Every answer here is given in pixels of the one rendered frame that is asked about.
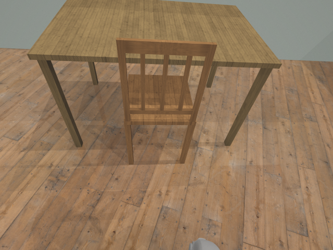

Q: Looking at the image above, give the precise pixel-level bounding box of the chair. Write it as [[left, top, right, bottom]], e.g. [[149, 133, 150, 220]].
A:
[[116, 37, 217, 165]]

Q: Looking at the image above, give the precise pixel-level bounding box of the right robot thigh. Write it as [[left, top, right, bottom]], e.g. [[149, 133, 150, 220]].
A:
[[189, 240, 220, 250]]

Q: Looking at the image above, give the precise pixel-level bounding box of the table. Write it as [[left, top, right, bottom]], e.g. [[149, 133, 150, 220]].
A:
[[27, 0, 282, 147]]

